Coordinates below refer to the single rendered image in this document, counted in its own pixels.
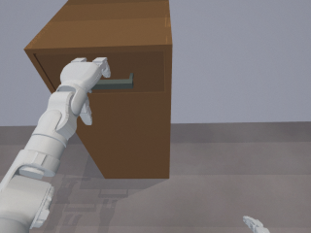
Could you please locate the robot right hand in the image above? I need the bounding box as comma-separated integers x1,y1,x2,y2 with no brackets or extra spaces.
243,216,270,233

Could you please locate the handle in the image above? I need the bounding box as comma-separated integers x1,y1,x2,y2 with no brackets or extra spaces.
91,73,134,90

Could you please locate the drawer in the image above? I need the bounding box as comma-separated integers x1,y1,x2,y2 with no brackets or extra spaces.
36,50,164,93

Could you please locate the robot left forearm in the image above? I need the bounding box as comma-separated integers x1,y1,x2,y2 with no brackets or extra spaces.
0,83,86,196

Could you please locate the robot left upper arm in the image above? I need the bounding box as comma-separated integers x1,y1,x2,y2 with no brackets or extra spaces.
0,175,55,233

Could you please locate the cabinet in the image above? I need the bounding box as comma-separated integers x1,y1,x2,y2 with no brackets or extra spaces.
24,0,173,180

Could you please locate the robot left hand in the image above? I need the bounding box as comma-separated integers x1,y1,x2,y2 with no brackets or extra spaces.
60,57,111,125

